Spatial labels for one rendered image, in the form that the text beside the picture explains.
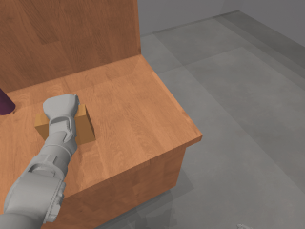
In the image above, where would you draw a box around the sponge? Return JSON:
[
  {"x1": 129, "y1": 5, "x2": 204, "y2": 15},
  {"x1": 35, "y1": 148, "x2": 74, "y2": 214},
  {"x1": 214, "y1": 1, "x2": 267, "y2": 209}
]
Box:
[{"x1": 34, "y1": 104, "x2": 96, "y2": 146}]

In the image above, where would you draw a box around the robot left forearm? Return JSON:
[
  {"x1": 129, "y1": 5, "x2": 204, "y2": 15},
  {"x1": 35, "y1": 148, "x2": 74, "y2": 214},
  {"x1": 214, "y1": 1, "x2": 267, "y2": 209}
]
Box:
[{"x1": 3, "y1": 114, "x2": 78, "y2": 213}]

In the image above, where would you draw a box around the table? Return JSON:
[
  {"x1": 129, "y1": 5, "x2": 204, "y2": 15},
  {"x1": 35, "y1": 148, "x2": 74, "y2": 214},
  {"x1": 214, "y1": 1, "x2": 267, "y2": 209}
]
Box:
[{"x1": 0, "y1": 0, "x2": 203, "y2": 229}]

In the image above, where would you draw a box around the robot left hand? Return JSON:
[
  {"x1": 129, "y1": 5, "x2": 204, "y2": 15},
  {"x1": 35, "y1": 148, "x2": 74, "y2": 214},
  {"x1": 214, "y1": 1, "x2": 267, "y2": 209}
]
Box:
[{"x1": 43, "y1": 94, "x2": 80, "y2": 136}]

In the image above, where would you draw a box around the robot left upper arm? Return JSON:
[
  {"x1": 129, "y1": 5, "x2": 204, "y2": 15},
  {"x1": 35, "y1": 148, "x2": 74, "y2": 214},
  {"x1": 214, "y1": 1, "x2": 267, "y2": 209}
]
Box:
[{"x1": 0, "y1": 172, "x2": 67, "y2": 229}]

